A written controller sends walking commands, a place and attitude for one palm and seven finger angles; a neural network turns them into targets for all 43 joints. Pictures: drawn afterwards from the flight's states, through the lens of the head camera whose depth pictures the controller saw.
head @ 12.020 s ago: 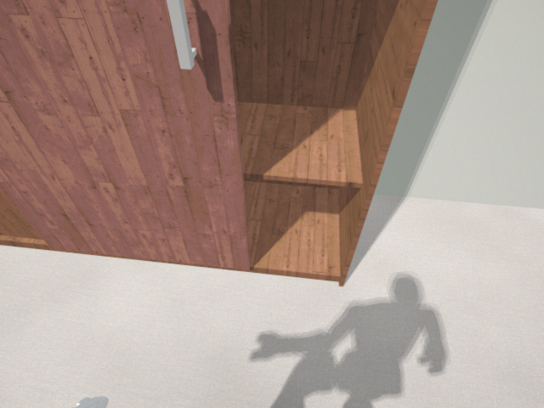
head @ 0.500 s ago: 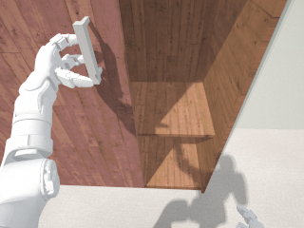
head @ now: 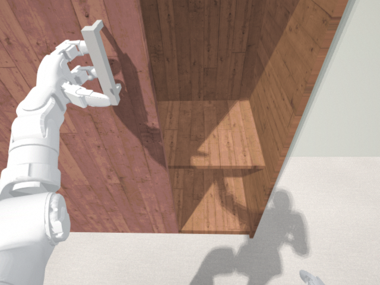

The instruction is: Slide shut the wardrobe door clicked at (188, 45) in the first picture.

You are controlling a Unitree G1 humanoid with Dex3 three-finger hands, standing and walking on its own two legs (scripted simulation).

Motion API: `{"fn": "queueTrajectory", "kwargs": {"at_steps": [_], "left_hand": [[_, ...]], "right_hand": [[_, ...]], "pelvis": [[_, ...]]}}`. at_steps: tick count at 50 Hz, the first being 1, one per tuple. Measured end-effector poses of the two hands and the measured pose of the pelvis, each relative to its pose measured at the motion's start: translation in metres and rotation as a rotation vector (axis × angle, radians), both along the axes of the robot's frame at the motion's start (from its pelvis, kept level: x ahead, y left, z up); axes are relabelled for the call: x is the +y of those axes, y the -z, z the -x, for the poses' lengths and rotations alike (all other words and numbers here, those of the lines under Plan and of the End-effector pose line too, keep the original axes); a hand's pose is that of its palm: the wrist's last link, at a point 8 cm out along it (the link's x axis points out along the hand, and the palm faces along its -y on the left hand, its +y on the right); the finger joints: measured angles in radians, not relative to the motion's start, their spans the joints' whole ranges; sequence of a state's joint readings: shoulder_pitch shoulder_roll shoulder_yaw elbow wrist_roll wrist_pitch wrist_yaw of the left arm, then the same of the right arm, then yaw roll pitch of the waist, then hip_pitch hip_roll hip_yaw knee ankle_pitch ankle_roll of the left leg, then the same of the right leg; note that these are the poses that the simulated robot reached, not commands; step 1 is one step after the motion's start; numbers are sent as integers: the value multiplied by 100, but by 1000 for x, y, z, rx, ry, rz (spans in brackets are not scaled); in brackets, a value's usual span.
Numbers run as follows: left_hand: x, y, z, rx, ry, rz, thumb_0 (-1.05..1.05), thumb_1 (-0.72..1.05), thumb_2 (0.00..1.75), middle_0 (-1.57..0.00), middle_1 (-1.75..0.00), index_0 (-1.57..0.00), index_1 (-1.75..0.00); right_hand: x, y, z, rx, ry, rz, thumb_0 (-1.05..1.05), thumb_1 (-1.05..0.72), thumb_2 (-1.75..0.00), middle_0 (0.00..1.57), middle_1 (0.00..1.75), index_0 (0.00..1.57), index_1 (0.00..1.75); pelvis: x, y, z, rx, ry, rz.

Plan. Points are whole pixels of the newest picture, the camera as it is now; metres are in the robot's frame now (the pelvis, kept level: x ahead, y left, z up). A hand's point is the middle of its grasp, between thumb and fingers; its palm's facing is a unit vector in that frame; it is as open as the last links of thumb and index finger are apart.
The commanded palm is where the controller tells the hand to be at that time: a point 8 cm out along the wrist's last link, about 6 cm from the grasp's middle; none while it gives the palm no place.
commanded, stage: move the hooked fingers beside the handle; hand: left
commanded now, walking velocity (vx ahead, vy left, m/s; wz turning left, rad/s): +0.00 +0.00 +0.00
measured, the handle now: (106, 64) +0.50 +0.18 +0.25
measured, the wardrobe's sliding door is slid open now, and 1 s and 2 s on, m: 0.37 0.37 0.37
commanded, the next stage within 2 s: none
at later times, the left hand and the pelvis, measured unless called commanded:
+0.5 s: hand (80, 79) +0.44 +0.22 +0.25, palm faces +0.02 -1.00 -0.03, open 14.0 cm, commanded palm +0.42 +0.27 +0.25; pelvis +0.01 +0.00 +0.00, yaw +0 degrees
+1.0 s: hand (75, 78) +0.44 +0.23 +0.25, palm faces +0.02 -1.00 -0.04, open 14.0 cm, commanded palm +0.42 +0.28 +0.25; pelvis +0.01 +0.01 +0.00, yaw +0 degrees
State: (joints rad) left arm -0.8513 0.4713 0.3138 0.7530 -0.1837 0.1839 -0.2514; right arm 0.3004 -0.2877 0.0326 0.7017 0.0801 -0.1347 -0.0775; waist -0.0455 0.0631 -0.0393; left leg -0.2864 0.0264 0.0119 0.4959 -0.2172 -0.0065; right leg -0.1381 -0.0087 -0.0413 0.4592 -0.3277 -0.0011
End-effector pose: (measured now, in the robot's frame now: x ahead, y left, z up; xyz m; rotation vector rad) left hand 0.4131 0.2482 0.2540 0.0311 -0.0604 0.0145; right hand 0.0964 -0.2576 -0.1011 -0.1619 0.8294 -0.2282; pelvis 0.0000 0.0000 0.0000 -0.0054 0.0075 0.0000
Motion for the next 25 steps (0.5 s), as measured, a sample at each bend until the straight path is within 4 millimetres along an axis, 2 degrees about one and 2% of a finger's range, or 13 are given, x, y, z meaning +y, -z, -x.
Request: {"fn": "queueTrajectory", "kwargs": {"at_steps": [11, 25], "left_hand": [[8, 5, -5, 8, -4, -2, -2, -50, 30, -30, -120, -30, -120], [26, 6, -8, 14, -9, -2, -2, -50, 30, -30, -120, -30, -120]], "right_hand": [[-8, -1, 10, 24, 33, 16, 1, -90, -90, 20, 30, 20, 30], [-5, -2, 2, 31, 25, 21, 1, -90, -90, 20, 30, 21, 30]], "pelvis": [[0, 0, -3, 11, 11, 1], [2, 0, -7, 24, 6, 3]]}}
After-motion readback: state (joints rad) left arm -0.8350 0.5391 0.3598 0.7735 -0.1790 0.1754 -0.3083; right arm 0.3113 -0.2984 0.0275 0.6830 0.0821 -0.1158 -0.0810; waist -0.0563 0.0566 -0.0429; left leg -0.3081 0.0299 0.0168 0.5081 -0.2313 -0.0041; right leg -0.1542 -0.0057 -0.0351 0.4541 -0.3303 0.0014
